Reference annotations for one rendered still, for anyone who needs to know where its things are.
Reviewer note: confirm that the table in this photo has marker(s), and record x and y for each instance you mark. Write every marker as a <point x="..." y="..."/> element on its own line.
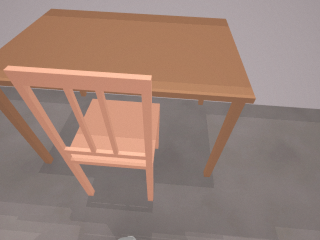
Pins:
<point x="187" y="57"/>

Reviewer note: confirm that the chair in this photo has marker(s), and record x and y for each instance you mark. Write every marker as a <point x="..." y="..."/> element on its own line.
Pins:
<point x="112" y="133"/>

